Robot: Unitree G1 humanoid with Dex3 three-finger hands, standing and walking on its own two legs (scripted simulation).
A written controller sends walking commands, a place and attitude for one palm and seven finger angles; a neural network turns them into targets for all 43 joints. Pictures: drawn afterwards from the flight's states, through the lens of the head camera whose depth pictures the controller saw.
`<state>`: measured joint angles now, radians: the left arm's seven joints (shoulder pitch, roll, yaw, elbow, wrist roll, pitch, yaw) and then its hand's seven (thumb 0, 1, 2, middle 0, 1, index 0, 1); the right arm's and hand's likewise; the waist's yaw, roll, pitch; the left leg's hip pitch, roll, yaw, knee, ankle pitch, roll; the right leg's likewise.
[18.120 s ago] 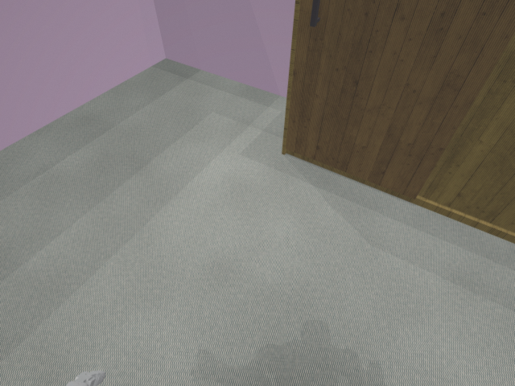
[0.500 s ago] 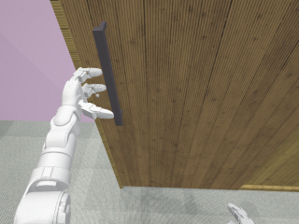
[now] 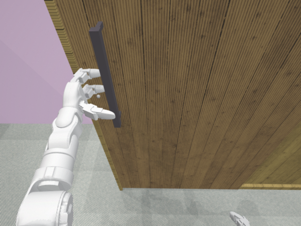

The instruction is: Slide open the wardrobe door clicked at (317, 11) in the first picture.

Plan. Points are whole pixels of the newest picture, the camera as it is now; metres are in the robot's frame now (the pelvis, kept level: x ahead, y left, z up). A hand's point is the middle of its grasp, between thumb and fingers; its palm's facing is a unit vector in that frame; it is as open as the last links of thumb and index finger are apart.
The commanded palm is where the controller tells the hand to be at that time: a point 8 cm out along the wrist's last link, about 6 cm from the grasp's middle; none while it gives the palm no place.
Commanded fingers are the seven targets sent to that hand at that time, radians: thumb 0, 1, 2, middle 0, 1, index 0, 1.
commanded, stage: slide the fingers in behind the handle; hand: left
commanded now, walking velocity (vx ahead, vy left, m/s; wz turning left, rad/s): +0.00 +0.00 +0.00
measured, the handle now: (110, 83) +0.45 +0.13 +0.16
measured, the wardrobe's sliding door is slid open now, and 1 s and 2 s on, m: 0.00 0.00 0.00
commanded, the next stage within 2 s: grip the handle and tug to test in 1.58 s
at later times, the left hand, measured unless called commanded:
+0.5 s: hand (104, 97) +0.41 +0.14 +0.15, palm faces +0.03 -1.00 +0.00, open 14.0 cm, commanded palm +0.38 +0.18 +0.15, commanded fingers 0.00 -0.50 0.30 -0.30 -1.20 -0.30 -1.20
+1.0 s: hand (116, 96) +0.41 +0.11 +0.15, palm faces +0.03 -1.00 +0.00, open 14.0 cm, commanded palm +0.38 +0.16 +0.15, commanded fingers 0.00 -0.50 0.30 -0.30 -1.20 -0.30 -1.20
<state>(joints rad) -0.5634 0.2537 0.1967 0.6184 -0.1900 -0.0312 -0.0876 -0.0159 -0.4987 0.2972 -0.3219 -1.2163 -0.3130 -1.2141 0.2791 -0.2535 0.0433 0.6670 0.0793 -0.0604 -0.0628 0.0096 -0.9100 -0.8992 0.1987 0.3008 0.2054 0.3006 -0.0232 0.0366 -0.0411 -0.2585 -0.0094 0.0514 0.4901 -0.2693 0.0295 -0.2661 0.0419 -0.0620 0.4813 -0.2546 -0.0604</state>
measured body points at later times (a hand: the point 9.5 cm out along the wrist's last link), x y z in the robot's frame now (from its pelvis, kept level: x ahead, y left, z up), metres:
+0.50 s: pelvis +0.00 +0.01 +0.00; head +0.01 +0.00 +0.45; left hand +0.40 +0.19 +0.15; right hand +0.14 -0.23 -0.11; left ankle -0.01 +0.10 -0.74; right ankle +0.00 -0.08 -0.74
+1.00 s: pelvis +0.00 +0.00 +0.00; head +0.00 -0.01 +0.45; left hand +0.40 +0.16 +0.15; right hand +0.14 -0.23 -0.11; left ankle -0.01 +0.10 -0.74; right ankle +0.00 -0.08 -0.74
